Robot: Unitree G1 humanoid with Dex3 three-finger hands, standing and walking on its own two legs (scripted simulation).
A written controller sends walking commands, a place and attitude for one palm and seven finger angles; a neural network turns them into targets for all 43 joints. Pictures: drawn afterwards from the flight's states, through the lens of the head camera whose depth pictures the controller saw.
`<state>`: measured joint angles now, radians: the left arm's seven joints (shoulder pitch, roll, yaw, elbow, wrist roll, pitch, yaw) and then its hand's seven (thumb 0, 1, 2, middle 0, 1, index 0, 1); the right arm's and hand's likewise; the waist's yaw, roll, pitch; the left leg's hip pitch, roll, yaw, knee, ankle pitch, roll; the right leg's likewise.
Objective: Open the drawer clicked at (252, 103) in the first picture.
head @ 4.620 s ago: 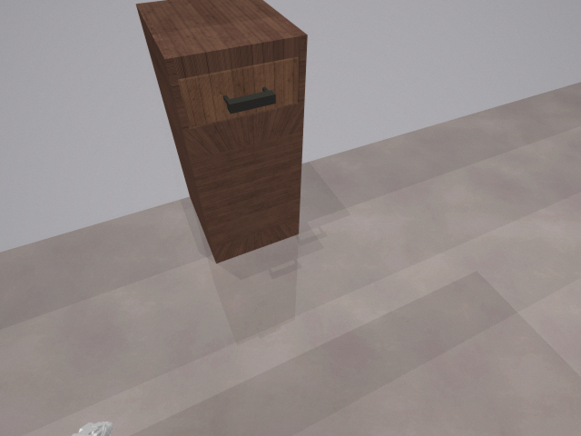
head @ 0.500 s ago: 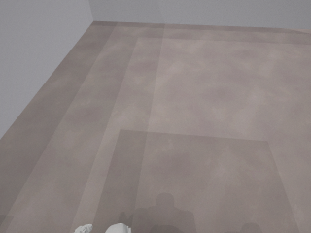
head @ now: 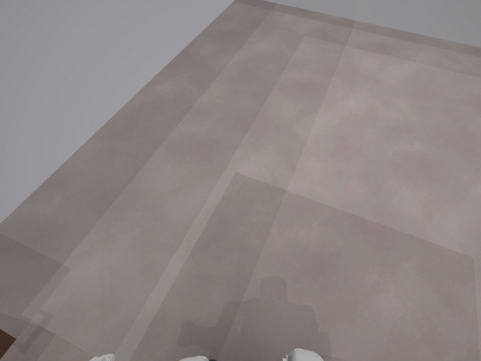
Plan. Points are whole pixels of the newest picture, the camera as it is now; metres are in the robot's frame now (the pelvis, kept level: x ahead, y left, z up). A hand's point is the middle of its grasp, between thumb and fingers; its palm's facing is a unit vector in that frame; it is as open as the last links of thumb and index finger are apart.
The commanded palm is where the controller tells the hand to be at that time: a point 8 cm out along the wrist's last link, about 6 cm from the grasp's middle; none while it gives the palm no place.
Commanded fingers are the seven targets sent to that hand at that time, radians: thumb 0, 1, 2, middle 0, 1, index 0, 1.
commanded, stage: turn to face it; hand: left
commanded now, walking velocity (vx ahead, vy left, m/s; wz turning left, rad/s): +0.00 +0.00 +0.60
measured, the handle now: out of the picture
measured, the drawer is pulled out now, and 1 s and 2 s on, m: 0.00 0.00 0.00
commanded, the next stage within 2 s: take the last steps up to it in 1.82 s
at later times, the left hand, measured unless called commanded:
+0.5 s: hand out of the picture -0.02 +0.17 -0.17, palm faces +0.36 -0.90 -0.25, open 7.4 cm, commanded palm none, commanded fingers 0.00 0.90 0.90 -0.20 -0.30 -0.20 -0.30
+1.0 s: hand out of the picture -0.01 +0.19 -0.14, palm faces +0.59 -0.75 -0.31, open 7.4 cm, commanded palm none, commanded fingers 0.00 0.90 0.90 -0.20 -0.30 -0.20 -0.30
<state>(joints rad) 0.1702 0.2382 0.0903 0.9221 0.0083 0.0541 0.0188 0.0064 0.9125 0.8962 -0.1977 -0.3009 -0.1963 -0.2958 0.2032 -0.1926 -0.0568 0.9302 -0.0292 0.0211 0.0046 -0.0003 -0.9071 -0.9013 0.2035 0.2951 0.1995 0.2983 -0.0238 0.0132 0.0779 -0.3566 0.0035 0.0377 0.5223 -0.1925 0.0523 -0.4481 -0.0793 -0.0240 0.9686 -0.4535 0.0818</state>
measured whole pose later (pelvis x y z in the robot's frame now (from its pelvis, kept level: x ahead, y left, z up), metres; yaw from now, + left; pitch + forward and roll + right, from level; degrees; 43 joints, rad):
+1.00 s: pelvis +0.01 -0.05 -0.01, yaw +38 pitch +0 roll +1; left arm 0.15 0.20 0.04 0.83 0.01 0.01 0.02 0.00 0.91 0.90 -0.20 -0.30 -0.20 -0.30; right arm 0.19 -0.25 -0.09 0.91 -0.02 0.07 0.02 0.00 -0.91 -0.90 0.20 0.30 0.20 0.30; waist -0.03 0.06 0.07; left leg -0.42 -0.06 -0.09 0.88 -0.47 -0.02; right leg -0.28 -0.06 -0.09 0.62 -0.33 0.00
